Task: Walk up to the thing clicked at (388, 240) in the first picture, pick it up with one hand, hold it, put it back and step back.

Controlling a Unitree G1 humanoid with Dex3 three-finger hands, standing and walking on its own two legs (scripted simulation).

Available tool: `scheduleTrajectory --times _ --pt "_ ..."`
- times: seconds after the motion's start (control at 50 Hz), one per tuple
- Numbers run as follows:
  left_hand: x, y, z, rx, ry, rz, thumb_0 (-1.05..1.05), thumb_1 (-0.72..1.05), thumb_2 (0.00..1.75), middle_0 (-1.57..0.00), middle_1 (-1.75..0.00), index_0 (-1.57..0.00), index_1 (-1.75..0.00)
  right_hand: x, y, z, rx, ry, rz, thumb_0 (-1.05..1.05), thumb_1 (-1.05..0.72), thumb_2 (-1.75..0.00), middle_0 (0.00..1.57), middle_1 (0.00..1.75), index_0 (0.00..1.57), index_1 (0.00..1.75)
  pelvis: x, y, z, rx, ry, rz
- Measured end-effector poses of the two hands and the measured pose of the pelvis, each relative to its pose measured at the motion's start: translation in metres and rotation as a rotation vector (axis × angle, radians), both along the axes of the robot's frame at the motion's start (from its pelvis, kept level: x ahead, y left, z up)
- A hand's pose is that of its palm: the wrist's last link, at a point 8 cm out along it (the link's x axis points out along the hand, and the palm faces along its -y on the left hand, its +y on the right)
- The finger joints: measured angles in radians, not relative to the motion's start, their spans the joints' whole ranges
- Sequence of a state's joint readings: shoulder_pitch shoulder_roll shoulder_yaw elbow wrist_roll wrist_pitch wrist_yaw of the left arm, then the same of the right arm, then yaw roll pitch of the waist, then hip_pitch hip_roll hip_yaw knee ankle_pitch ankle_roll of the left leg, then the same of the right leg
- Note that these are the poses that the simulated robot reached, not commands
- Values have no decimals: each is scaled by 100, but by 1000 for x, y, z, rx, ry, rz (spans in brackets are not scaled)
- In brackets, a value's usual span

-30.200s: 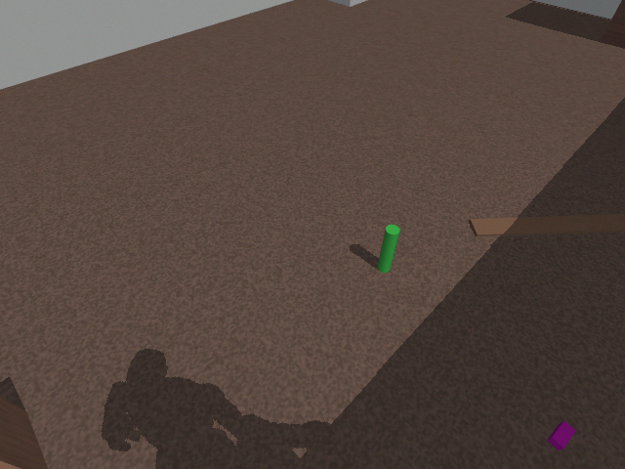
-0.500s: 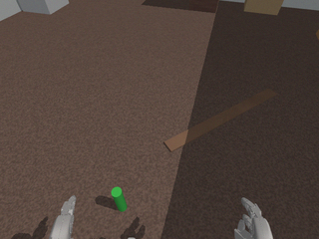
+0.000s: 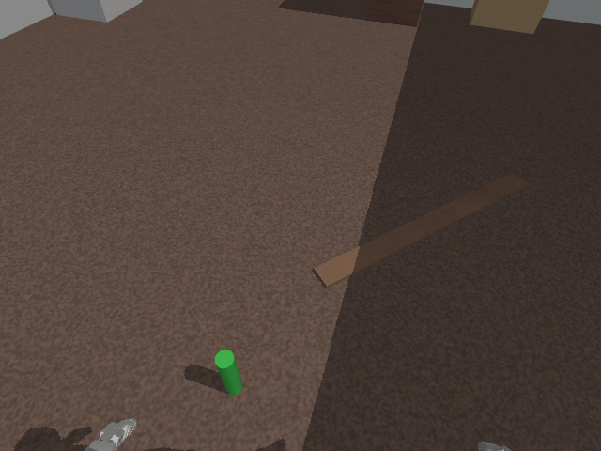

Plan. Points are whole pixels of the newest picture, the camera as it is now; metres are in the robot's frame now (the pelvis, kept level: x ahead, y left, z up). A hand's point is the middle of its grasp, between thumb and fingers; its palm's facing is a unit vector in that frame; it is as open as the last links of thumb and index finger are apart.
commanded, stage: stand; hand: left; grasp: from the side
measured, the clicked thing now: (229, 373) +0.43 +0.22 -0.63
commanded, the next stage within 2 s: step back in 1.94 s
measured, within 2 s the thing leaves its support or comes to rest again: neither
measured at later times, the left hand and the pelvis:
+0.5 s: hand out of the picture +0.03 +0.26 -0.13, palm faces +0.00 -0.94 -0.35, open 7.4 cm; pelvis -0.02 +0.01 +0.03, yaw +0 degrees
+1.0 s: hand out of the picture +0.04 +0.25 -0.13, palm faces -0.01 -0.94 -0.34, open 7.4 cm; pelvis -0.01 +0.00 +0.03, yaw +0 degrees
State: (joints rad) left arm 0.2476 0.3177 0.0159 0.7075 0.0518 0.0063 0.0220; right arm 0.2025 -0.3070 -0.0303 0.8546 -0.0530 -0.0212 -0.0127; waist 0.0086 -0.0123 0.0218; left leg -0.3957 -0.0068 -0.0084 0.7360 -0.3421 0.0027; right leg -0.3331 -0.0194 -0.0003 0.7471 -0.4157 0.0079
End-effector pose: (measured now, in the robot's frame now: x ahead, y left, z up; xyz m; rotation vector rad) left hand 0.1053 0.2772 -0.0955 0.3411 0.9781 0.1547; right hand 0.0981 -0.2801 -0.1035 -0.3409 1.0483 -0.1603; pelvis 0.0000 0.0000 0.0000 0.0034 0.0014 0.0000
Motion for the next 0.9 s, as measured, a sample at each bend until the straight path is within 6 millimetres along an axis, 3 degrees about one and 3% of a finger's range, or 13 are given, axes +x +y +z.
scheduleTrajectory --times 0.16,0.38,0.6,0.74,0.9 --pt "-32 19 -3 5 119 72 0 88 90 -20 -30 -20 -30 -24 5 3 -2 101 -36 1 -90 -90 20 30 20 29 0 9 13 -7 -35 3" --pt "-65 24 1 -8 218 109 0 90 90 -20 -30 -20 -31 -34 23 5 43 132 -40 1 -90 -90 20 30 21 29 -10 16 27 -5 -73 5" --pt "-92 28 5 9 281 134 0 90 90 -20 -30 -20 -31 -46 12 4 42 171 -59 1 -90 -90 20 30 21 29 -18 12 30 -4 -75 11" --pt "-96 24 4 7 303 141 0 90 90 -20 -30 -20 -31 -55 2 5 32 200 -71 1 -90 -90 20 30 20 29 -17 8 31 -7 -74 12" --pt "-84 17 2 -6 297 126 0 90 90 -20 -30 -20 -31 -57 -3 7 24 218 -81 1 -90 -90 20 30 20 29 -14 4 32 -7 -68 10"
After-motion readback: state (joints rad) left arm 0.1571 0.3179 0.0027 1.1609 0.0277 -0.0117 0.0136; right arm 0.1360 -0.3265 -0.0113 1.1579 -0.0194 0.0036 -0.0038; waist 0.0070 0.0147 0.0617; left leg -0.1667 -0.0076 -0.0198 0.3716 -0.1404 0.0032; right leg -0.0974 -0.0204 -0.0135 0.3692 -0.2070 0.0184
